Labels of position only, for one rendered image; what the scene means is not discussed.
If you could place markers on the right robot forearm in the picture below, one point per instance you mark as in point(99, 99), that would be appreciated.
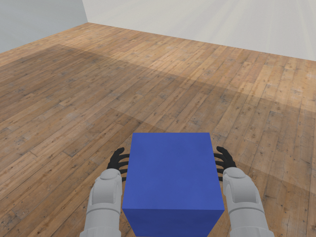
point(244, 204)

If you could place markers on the left robot forearm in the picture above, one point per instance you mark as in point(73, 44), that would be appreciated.
point(103, 210)

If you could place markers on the carton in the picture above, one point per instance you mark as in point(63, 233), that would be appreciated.
point(172, 187)

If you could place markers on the robot right hand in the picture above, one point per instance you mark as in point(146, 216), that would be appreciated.
point(227, 160)

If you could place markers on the robot left hand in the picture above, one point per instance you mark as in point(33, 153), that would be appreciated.
point(115, 164)

